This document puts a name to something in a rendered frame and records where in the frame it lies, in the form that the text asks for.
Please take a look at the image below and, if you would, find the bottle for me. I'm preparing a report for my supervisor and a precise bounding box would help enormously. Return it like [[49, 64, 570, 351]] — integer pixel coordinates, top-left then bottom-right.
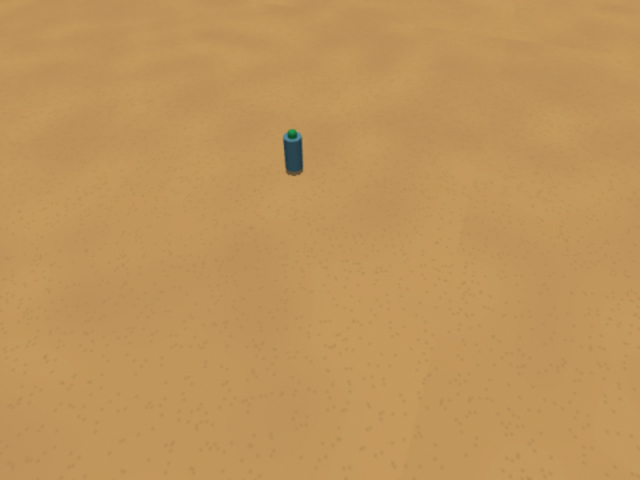
[[283, 129, 303, 172]]

